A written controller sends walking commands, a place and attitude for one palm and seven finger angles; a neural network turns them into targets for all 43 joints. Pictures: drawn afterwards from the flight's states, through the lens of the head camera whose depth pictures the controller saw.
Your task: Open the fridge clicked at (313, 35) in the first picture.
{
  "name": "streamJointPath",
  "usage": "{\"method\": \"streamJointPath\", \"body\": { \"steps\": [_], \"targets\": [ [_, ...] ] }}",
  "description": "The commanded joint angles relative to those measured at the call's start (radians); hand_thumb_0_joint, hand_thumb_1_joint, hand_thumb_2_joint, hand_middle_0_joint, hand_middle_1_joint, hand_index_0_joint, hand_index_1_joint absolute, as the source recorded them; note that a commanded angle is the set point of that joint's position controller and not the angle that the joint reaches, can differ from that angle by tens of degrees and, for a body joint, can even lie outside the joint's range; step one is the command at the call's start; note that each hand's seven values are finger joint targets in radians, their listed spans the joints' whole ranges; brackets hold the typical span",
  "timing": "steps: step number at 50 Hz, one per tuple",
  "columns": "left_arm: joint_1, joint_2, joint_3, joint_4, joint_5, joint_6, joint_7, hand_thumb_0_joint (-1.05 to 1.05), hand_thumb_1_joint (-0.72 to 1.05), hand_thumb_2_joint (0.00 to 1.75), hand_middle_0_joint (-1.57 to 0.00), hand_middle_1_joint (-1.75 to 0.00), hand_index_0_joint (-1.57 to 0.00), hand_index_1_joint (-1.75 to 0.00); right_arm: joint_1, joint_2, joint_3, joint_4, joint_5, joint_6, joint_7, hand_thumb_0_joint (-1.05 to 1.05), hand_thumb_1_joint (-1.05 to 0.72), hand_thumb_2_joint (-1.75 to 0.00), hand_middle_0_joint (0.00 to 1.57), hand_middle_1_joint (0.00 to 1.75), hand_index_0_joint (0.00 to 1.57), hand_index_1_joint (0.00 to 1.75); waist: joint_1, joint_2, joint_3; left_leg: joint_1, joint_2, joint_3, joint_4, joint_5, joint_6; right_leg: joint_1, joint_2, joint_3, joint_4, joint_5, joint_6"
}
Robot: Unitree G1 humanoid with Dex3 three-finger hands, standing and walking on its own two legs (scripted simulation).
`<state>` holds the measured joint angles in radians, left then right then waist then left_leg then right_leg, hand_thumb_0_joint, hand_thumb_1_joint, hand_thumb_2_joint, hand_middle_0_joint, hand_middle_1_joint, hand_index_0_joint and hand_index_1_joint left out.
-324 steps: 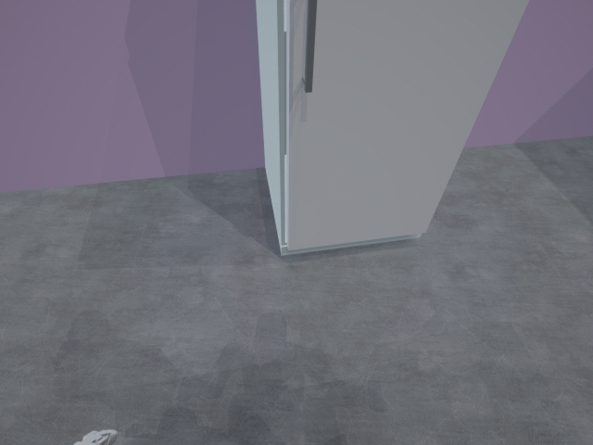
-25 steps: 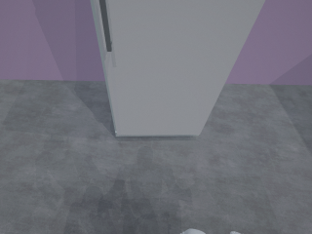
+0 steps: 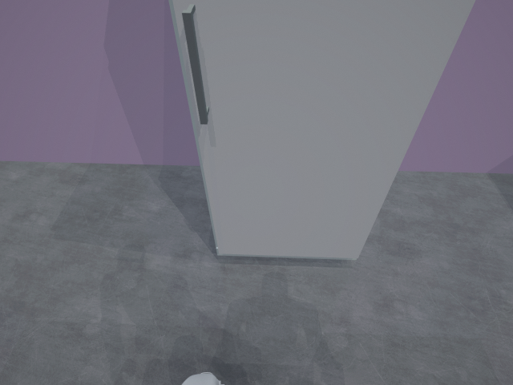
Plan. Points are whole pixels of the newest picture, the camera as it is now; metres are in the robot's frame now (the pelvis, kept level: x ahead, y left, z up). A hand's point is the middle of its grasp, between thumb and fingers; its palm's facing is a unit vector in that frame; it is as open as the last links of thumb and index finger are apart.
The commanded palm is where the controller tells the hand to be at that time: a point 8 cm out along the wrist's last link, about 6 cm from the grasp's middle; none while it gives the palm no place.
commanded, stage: take the last steps up to it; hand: left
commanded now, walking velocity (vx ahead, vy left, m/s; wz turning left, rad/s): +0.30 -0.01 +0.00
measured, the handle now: (198, 70) +0.71 +0.18 +0.15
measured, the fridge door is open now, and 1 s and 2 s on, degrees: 0 0 0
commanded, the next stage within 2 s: come to a stop and stand still in 0.52 s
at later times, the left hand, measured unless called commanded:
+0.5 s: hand (151, 336) +0.24 +0.23 -0.17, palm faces +0.00 -0.98 -0.19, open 7.4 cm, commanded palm none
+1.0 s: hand (170, 306) +0.31 +0.22 -0.20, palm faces +0.03 -0.98 -0.19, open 7.3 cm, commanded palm none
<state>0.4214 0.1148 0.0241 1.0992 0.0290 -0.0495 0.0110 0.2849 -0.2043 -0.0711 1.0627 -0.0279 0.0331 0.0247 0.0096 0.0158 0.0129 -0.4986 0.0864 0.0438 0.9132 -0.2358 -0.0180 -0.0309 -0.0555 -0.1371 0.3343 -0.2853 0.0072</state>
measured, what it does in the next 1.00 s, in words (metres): walks ahead: left foot, then right foot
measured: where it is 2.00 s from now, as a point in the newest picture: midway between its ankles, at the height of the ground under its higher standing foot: outside the picture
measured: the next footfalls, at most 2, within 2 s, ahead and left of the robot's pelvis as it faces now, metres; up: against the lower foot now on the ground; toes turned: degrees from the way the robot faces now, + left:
left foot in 0.14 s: +0.15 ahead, +0.15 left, +0.00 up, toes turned +8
right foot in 0.62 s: +0.32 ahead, -0.10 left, +0.00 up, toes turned -11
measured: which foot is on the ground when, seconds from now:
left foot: up 0.00-0.12, down 0.14-0.62, up 0.64-0.98, down 1.00-1.00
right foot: down 0.00-0.16, up 0.18-0.60, down 0.62-1.00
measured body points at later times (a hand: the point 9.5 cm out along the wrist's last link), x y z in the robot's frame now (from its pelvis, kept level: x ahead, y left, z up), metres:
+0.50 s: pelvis +0.15 +0.05 +0.00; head +0.16 +0.05 +0.45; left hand +0.24 +0.28 -0.15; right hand +0.12 -0.16 -0.16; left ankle +0.11 +0.15 -0.75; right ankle +0.24 -0.09 -0.70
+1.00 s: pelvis +0.24 +0.04 -0.02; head +0.27 +0.05 +0.43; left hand +0.31 +0.27 -0.18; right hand +0.30 -0.21 -0.16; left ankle +0.27 +0.13 -0.75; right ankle +0.28 -0.09 -0.75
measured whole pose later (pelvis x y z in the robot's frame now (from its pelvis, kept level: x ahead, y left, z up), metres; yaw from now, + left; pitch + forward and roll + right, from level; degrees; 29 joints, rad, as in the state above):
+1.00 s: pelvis +0.24 +0.04 -0.02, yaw -2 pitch -2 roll -1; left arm 0.16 0.17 0.06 1.02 0.02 0.03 0.03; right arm 0.16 -0.18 -0.06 1.01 -0.01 0.03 -0.03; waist 0.01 -0.01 0.09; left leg -0.31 0.02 0.06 0.62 -0.28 -0.02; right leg -0.32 -0.07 -0.14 0.59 -0.24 0.00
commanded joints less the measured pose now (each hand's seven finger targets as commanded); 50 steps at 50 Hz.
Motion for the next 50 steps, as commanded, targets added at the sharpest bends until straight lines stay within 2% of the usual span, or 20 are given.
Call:
{"method": "streamJointPath", "body": {
  "steps": [1, 4, 5, 6, 7, 8, 11, 15, 26, 27, 29, 30, 31, 32, 36, 44, 46, 48, 49, 50],
  "targets": [
    [0.079, 0.17, 0.033, -0.004, 0.003, -0.023, 0.012, 0.0, 0.9, 0.9, -0.2, -0.3, -0.2, -0.3, -0.177, 0.01, 0.01, -0.112, 0.006, -0.056, 0.011, 0.0, -0.9, -0.9, 0.2, 0.3, 0.2, 0.3, 0.046, -0.173, 0.121, -0.031, -0.001, 0.062, -0.182, -0.029, 0.007, -0.069, -0.242, 0.154, -0.135, 0.134, -0.129],
    [0.07, 0.18, 0.041, 0.011, -0.002, -0.013, 0.012, 0.0, 0.9, 0.9, -0.2, -0.3, -0.2, -0.3, -0.111, 0.004, 0.014, -0.085, 0.007, -0.073, 0.004, 0.0, -0.9, -0.9, 0.2, 0.3, 0.2, 0.3, 0.017, -0.167, 0.078, 0.152, -0.033, 0.104, -0.326, -0.013, 0.021, -0.096, -0.216, 0.122, -0.039, 0.167, -0.11],
    [0.049, 0.175, 0.042, 0.013, -0.007, -0.009, 0.012, 0.0, 0.9, 0.9, -0.2, -0.3, -0.2, -0.3, -0.024, -0.012, 0.011, -0.055, 0.005, -0.081, -0.004, 0.0, -0.9, -0.9, 0.2, 0.3, 0.2, 0.3, -0.03, -0.14, 0.051, 0.297, -0.056, 0.123, -0.398, 0.035, 0.026, -0.154, -0.188, 0.086, 0.049, 0.188, -0.092],
    [0.053, 0.146, 0.036, 0.012, -0.008, -0.007, 0.008, 0.0, 0.9, 0.9, -0.2, -0.3, -0.2, -0.3, 0.103, -0.068, -0.001, -0.014, 0.003, -0.09, -0.015, 0.0, -0.9, -0.9, 0.2, 0.3, 0.2, 0.3, -0.08, -0.015, -0.014, 0.494, -0.027, 0.07, -0.455, 0.017, 0.042, -0.234, -0.14, 0.049, 0.251, 0.21, -0.07],
    [0.084, 0.083, 0.03, -0.004, -0.016, -0.003, 0.003, 0.0, 0.9, 0.9, -0.2, -0.3, -0.2, -0.3, 0.236, -0.178, -0.029, 0.023, -0.009, -0.098, -0.03, 0.0, -0.9, -0.9, 0.2, 0.3, 0.2, 0.3, -0.117, 0.244, -0.115, 0.686, 0.23, -0.252, -0.523, -0.005, 0.111, -0.435, -0.029, -0.027, 0.541, -0.071, -0.018],
    [0.026, 0.083, 0.024, -0.045, -0.015, -0.005, 0.001, 0.0, 0.9, 0.9, -0.2, -0.3, -0.2, -0.3, 0.329, -0.224, -0.032, 0.041, 0.0, -0.089, -0.04, 0.0, -0.9, -0.9, 0.2, 0.3, 0.2, 0.3, -0.139, 0.277, -0.129, 0.704, 0.356, -0.457, -0.644, 0.02, 0.177, -0.556, 0.032, 0.027, 0.739, -0.308, -0.017],
    [-0.092, 0.098, 0.038, -0.04, -0.005, 0.01, -0.011, 0.0, 0.9, 0.9, -0.2, -0.3, -0.2, -0.3, 0.117, -0.094, -0.006, 0.0, 0.005, -0.09, -0.051, 0.0, -0.9, -0.9, 0.2, 0.3, 0.2, 0.3, -0.076, 0.109, 0.075, 0.357, 0.31, -0.326, -0.74, -0.186, 0.177, -0.585, -0.082, 0.116, 0.896, -0.118, -0.027],
    [-0.018, 0.048, 0.037, -0.022, 0.003, 0.038, -0.022, 0.0, 0.9, 0.9, -0.2, -0.3, -0.2, -0.3, 0.052, -0.043, 0.014, -0.016, 0.006, -0.111, -0.056, 0.0, -0.9, -0.9, 0.2, 0.3, 0.2, 0.3, -0.002, 0.095, 0.082, 0.271, 0.212, -0.101, -0.762, 0.004, 0.155, -0.502, -0.085, 0.097, 0.771, 0.012, -0.002],
    [-0.256, 0.083, 0.041, -0.134, -0.005, 0.036, -0.023, 0.0, 0.9, 0.9, -0.2, -0.3, -0.2, -0.3, 0.106, -0.069, -0.006, 0.014, -0.006, -0.093, -0.05, 0.0, -0.9, -0.9, 0.2, 0.3, 0.2, 0.3, -0.031, 0.082, 0.124, 0.352, 0.228, -0.023, -0.666, 0.229, 0.165, -0.421, -0.05, 0.043, 0.325, 0.069, 0.004],
    [-0.246, 0.084, 0.042, -0.132, -0.003, 0.032, -0.023, 0.0, 0.9, 0.9, -0.2, -0.3, -0.2, -0.3, 0.109, -0.07, -0.006, 0.018, -0.007, -0.089, -0.05, 0.0, -0.9, -0.9, 0.2, 0.3, 0.2, 0.3, -0.027, 0.07, 0.109, 0.348, 0.218, -0.02, -0.628, 0.241, 0.154, -0.363, -0.028, 0.024, 0.287, 0.076, -0.001],
    [-0.105, 0.12, 0.05, -0.085, -0.001, 0.017, -0.02, 0.0, 0.9, 0.9, -0.2, -0.3, -0.2, -0.3, 0.101, -0.065, -0.002, 0.023, -0.002, -0.084, -0.048, 0.0, -0.9, -0.9, 0.2, 0.3, 0.2, 0.3, 0.037, 0.014, 0.027, 0.321, 0.155, 0.035, -0.438, 0.259, 0.107, -0.141, 0.008, 0.0, 0.163, 0.142, -0.014],
    [0.001, 0.177, 0.061, -0.048, 0.003, 0.001, -0.015, 0.0, 0.9, 0.9, -0.2, -0.3, -0.2, -0.3, 0.114, -0.039, 0.003, 0.023, 0.007, -0.088, -0.042, 0.0, -0.9, -0.9, 0.2, 0.3, 0.2, 0.3, 0.079, -0.093, -0.053, 0.218, 0.088, 0.092, -0.229, 0.171, 0.067, 0.04, -0.087, 0.114, 0.123, 0.206, -0.051],
    [0.066, 0.273, 0.08, -0.033, 0.001, -0.011, -0.003, 0.0, 0.9, 0.9, -0.2, -0.3, -0.2, -0.3, 0.148, 0.031, 0.02, 0.0, 0.016, -0.087, -0.034, 0.0, -0.9, -0.9, 0.2, 0.3, 0.2, 0.3, 0.075, -0.332, -0.113, 0.008, -0.047, 0.149, 0.048, -0.257, 0.017, 0.184, -0.33, 0.434, 0.029, 0.408, -0.154],
    [0.059, 0.279, 0.073, -0.041, -0.017, -0.009, 0.003, 0.0, 0.9, 0.9, -0.2, -0.3, -0.2, -0.3, 0.125, -0.014, 0.017, -0.009, 0.021, -0.072, -0.044, 0.0, -0.9, -0.9, 0.2, 0.3, 0.2, 0.3, 0.079, -0.265, -0.142, 0.043, -0.036, 0.03, 0.164, -0.392, 0.021, 0.086, -0.38, 0.469, -0.024, 0.468, -0.221],
    [-0.231, 0.171, 0.039, -0.102, -0.005, 0.009, 0.03, 0.0, 0.9, 0.9, -0.2, -0.3, -0.2, -0.3, 0.111, 0.05, 0.033, 0.035, 0.023, -0.04, -0.055, 0.0, -0.9, -0.9, 0.2, 0.3, 0.2, 0.3, -0.022, -0.066, -0.046, 0.155, 0.011, -0.032, 0.033, -0.259, -0.008, -0.179, -0.279, 0.214, 0.014, 0.689, -0.196],
    [-0.211, 0.221, 0.068, -0.127, 0.001, 0.054, 0.038, 0.0, 0.9, 0.9, -0.2, -0.3, -0.2, -0.3, 0.021, 0.008, 0.007, -0.043, 0.017, 0.003, -0.05, 0.0, -0.9, -0.9, 0.2, 0.3, 0.2, 0.3, 0.005, -0.168, -0.066, 0.138, -0.054, -0.004, -0.095, -0.197, -0.027, -0.151, -0.279, 0.207, 0.069, 0.718, -0.207],
    [-0.231, 0.221, 0.072, -0.135, 0.002, 0.06, 0.037, 0.0, 0.9, 0.9, -0.2, -0.3, -0.2, -0.3, 0.026, 0.004, 0.003, -0.054, 0.019, 0.0, -0.049, 0.0, -0.9, -0.9, 0.2, 0.3, 0.2, 0.3, -0.009, -0.177, -0.072, 0.186, -0.05, -0.002, -0.185, -0.15, -0.025, -0.168, -0.267, 0.197, 0.091, 0.633, -0.192],
    [-0.247, 0.214, 0.069, -0.143, -0.006, 0.069, 0.034, 0.0, 0.9, 0.9, -0.2, -0.3, -0.2, -0.3, 0.06, -0.006, 0.004, -0.048, 0.016, -0.01, -0.048, 0.0, -0.9, -0.9, 0.2, 0.3, 0.2, 0.3, -0.038, -0.163, -0.077, 0.323, -0.046, 0.013, -0.402, 0.041, -0.015, -0.242, -0.22, 0.167, 0.156, 0.46, -0.126],
    [-0.226, 0.184, 0.062, -0.151, -0.012, 0.075, 0.029, 0.0, 0.9, 0.9, -0.2, -0.3, -0.2, -0.3, 0.062, -0.044, 0.001, -0.054, 0.012, -0.02, -0.048, 0.0, -0.9, -0.9, 0.2, 0.3, 0.2, 0.3, -0.037, -0.048, -0.083, 0.399, 0.023, -0.053, -0.484, 0.169, 0.012, -0.316, -0.148, 0.128, 0.233, 0.28, -0.072],
    [-0.188, 0.128, 0.052, -0.161, -0.019, 0.083, 0.025, 0.0, 0.9, 0.9, -0.2, -0.3, -0.2, -0.3, 0.03, -0.116, -0.008, -0.083, 0.003, -0.029, -0.049, 0.0, -0.9, -0.9, 0.2, 0.3, 0.2, 0.3, -0.02, 0.203, -0.062, 0.357, 0.221, -0.277, -0.588, 0.363, 0.099, -0.387, -0.026, 0.05, 0.351, -0.058, 0.001]
  ]
}}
